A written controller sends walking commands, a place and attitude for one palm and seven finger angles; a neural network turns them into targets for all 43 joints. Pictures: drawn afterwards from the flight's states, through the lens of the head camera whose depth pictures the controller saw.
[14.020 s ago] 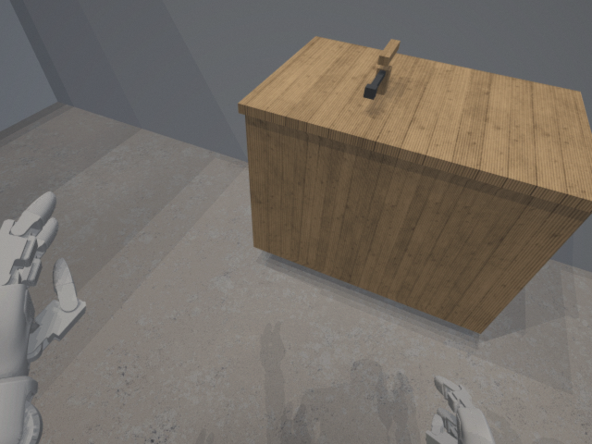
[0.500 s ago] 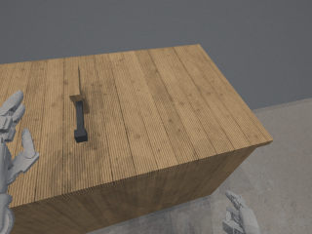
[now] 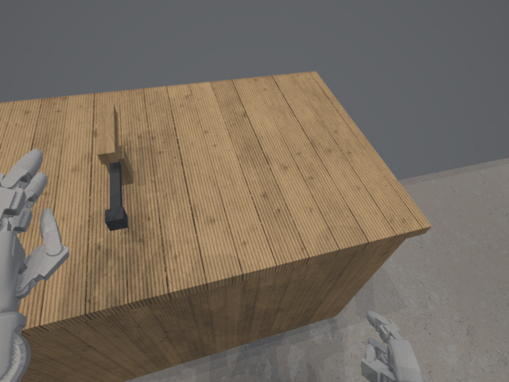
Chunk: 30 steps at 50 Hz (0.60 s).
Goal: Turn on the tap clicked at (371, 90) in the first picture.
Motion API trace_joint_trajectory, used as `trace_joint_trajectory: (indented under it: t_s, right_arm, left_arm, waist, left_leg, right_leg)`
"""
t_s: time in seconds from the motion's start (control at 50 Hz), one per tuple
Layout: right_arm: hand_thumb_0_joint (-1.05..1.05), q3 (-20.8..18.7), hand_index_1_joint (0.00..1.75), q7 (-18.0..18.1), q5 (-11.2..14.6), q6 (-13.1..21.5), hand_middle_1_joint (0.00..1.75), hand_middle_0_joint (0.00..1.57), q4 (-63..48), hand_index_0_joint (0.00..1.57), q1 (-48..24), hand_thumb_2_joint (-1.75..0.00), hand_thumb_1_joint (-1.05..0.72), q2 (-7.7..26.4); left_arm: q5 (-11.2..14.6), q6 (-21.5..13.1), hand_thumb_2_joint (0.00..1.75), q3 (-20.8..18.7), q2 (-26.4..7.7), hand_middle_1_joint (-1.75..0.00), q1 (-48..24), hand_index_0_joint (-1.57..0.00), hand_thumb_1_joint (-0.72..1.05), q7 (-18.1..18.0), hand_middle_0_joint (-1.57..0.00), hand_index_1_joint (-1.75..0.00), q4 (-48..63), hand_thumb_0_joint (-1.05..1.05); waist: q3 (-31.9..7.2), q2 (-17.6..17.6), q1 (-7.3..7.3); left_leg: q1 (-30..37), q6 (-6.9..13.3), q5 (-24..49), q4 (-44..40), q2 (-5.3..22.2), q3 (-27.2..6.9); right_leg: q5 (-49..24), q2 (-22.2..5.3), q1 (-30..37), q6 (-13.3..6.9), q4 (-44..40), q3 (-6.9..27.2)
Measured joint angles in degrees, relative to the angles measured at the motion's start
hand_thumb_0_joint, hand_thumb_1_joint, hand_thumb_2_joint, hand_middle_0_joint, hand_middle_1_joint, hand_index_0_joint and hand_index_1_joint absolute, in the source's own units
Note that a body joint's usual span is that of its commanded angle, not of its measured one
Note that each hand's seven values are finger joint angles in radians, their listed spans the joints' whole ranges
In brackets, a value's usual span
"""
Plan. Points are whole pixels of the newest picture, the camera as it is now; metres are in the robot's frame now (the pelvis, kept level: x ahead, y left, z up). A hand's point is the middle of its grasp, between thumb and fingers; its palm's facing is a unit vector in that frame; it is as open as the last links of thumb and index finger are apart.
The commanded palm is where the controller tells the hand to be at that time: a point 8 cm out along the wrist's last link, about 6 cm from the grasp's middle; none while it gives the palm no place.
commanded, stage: shuffle to correct the standing spot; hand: left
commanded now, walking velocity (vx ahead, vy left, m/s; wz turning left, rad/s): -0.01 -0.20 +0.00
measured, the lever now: (116, 218) +0.34 +0.27 +0.03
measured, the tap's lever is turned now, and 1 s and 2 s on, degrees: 0 0 0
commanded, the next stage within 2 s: come to a stop and stand still in 0.56 s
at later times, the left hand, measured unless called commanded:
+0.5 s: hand (121, 250) +0.22 +0.19 +0.15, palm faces +0.31 -0.87 -0.38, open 7.4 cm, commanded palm +0.17 +0.22 +0.17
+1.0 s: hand (71, 212) +0.25 +0.24 +0.18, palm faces +0.45 -0.79 -0.42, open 7.4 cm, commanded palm +0.16 +0.24 +0.17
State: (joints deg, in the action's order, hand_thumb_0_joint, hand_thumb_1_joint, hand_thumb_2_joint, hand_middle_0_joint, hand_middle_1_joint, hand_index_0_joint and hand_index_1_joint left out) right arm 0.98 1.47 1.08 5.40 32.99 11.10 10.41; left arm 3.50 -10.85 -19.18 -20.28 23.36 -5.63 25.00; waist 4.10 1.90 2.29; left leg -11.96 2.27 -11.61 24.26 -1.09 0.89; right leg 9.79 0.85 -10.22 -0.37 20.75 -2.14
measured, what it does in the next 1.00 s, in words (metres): stands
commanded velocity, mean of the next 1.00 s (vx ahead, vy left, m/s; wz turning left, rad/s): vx -0.01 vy -0.12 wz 0.00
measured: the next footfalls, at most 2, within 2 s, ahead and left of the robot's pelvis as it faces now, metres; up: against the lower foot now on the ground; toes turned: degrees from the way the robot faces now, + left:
none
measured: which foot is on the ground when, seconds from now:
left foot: down 0.00-1.00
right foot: down 0.00-1.00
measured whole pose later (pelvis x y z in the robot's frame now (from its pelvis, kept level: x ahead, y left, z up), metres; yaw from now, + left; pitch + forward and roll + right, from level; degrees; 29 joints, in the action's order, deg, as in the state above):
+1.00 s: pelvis +0.00 -0.04 -0.01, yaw -2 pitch +0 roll +0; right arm -0.7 0.3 1.0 7.2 33.0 11.1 12.8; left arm 4.3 -12.6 -26.8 -25.8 14.7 -5.2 20.1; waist 4.8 0.0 2.3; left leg -14.6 -0.6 -13.7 28.6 2.2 1.9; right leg 12.0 3.7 -13.9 -3.1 26.1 -2.0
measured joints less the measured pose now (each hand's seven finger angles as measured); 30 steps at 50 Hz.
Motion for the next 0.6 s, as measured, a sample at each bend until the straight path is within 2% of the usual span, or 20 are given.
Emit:
trace_joint_trajectory:
  t_s: [0.22, 0.48, 0.6]
  right_arm:
    - [0.01, -0.35, 0.3, -1.09, -0.13, -0.71, 0.3, 0.2, -1.93, 0.21, -0.86, -0.89, -0.9, -0.73]
    - [0.01, -1.78, 0.3, -0.01, -0.05, -1.28, 0.3, 0.2, -1.32, 0.2, -0.15, -0.89, -0.9, 1.29]
    - [0.01, -2.28, 0.3, 0.29, 0.09, -1.63, 0.3, 0.2, -0.74, 0.2, 0.21, -0.89, -0.9, 1.7]
  left_arm:
    - [1.14, -0.25, 0.9, -2.05, -2.79, -0.3, 1.78, -0.21, 0.89, 1.27, -0.21, -0.3, 4.73, 0.01]
    - [2.31, 1.98, 0.9, -1.37, -1.99, -0.3, 3.37, -0.21, 0.89, 1.35, -0.21, -0.3, 4.97, 0.01]
    - [2.66, 2.1, 0.9, -1.59, -2.07, -0.3, 3.87, -0.21, 0.89, 0.94, -0.22, -0.3, 5.53, 0.01]
  waist:
    - [0.06, -0.28, -1.1]
    - [-0.48, -1.33, -1.0]
    - [-1.42, -1.34, -1.84]
  left_leg:
    - [-1.41, -1.75, -1.3, 1.92, 1.89, -0.31]
    - [-3.25, -4.09, -3.16, 5.44, 4.48, -1.31]
    - [-4.07, -3.77, -4.34, 7.31, 5.23, -1.64]
  right_leg:
    - [0.93, 1.85, -1.31, -1.61, 1.34, -0.26]
    - [2.62, 4.41, -3.01, -4.38, 4.38, -1.24]
    - [3.51, 5.19, -3.63, -5.15, 5.75, -1.58]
